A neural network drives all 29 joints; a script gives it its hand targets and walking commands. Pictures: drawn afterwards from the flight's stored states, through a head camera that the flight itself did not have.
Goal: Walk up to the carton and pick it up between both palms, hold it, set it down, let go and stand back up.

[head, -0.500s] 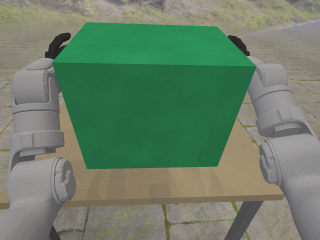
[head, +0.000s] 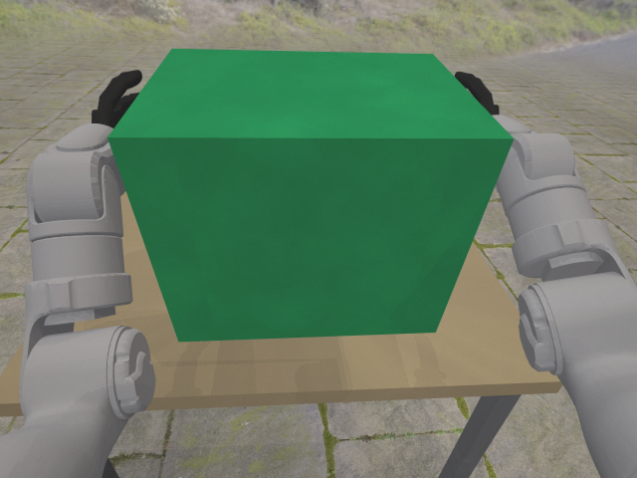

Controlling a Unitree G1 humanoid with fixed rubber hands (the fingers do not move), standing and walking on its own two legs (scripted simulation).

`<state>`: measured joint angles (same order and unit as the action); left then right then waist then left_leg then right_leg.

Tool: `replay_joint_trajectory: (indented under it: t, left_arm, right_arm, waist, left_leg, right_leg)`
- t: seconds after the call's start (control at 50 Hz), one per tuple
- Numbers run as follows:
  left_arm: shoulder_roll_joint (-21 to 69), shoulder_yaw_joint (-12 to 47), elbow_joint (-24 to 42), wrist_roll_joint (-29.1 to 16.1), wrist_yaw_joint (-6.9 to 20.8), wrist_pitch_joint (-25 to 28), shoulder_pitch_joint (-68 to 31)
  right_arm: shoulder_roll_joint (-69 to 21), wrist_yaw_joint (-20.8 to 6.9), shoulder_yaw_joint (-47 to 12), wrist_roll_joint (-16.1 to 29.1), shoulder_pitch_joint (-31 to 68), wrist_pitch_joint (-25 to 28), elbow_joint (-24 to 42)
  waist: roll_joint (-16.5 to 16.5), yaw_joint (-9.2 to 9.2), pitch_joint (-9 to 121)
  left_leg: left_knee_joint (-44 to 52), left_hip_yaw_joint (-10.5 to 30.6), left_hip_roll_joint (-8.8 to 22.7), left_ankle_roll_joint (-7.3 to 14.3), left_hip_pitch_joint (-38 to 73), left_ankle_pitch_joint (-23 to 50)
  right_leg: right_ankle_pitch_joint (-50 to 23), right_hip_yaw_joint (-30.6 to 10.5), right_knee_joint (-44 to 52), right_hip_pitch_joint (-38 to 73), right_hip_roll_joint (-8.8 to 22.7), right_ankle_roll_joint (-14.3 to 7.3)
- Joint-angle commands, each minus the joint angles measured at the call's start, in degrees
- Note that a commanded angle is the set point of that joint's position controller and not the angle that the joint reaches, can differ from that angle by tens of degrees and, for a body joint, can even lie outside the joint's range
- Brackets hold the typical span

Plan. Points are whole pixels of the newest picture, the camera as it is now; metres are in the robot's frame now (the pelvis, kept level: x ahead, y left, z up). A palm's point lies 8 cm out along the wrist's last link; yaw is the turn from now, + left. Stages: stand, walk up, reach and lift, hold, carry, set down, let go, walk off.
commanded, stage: hold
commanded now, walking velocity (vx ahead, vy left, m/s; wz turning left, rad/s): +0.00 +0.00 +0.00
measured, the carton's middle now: (308, 195) +0.36 +0.00 +0.25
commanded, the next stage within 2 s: set down in 1.46 s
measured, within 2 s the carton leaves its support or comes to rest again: neither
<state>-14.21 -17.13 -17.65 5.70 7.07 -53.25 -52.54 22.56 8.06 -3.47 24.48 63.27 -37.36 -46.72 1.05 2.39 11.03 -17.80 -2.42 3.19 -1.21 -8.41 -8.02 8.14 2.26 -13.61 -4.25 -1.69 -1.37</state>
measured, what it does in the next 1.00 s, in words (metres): stands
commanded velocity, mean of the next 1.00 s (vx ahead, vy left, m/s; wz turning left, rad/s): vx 0.00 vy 0.00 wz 0.00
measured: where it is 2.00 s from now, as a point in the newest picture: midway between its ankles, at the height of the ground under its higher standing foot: outside the picture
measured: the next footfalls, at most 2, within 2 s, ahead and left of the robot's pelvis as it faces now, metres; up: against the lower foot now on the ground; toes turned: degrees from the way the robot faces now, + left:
none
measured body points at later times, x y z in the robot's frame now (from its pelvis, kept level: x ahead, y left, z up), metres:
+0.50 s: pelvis +0.00 +0.00 +0.00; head -0.08 +0.01 +0.44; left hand +0.37 +0.21 +0.32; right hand +0.39 -0.20 +0.32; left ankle +0.02 +0.13 -0.75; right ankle -0.01 -0.10 -0.75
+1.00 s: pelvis +0.00 +0.00 +0.00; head -0.08 +0.02 +0.44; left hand +0.37 +0.21 +0.32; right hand +0.39 -0.20 +0.32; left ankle +0.02 +0.13 -0.75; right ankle -0.01 -0.10 -0.75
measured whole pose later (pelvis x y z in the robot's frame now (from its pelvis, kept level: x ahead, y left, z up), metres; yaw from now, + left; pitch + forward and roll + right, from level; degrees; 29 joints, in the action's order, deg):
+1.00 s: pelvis +0.00 +0.00 +0.00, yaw +0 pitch -1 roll -1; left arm -14.7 -17.2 -19.5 5.5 7.1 -52.8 -53.7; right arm 22.5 8.0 -3.5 24.2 63.8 -37.7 -47.4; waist 1.0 2.3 11.4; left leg -17.7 -2.2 3.2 -1.2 -8.5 -7.9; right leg 8.1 2.3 -13.5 -4.3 -1.8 -1.4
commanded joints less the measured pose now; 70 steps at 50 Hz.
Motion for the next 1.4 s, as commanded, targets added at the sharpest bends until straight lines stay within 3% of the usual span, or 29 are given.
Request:
replay_joint_trajectory:
  t: [0.0, 0.38, 1.38]
  left_arm:
    - [24.4, 16.1, 6.1, -9.1, 5.9, 2.8, -36.0]
    - [23.9, 15.2, 3.7, -8.7, 7.0, 3.0, -36.4]
    - [24.3, 15.6, 4.2, -9.0, 6.6, 3.0, -36.3]
  right_arm:
    - [-30.3, -9.0, -6.7, 9.1, 41.9, 1.5, 19.2]
    - [-30.2, -8.5, -6.4, 9.1, 42.4, 1.1, 18.6]
    - [-30.0, -8.7, -6.4, 9.2, 42.4, 1.2, 18.9]
  waist:
    - [-2.2, 0.0, 15.2]
    - [-2.0, 0.04, 14.8]
    - [-2.2, 0.08, 15.1]
  left_leg:
    - [0.9, 2.3, -3.4, 1.2, 5.2, 10.4]
    - [0.7, 2.3, -3.5, 1.3, 5.0, 10.7]
    - [0.6, 2.4, -3.4, 1.2, 5.2, 10.9]
  right_leg:
    - [-9.7, -4.4, 0.6, 3.4, -1.7, 1.0]
    - [-10.8, -4.6, 0.7, 4.0, -1.5, 0.8]
    - [-10.6, -4.6, 0.7, 3.7, -1.6, 0.7]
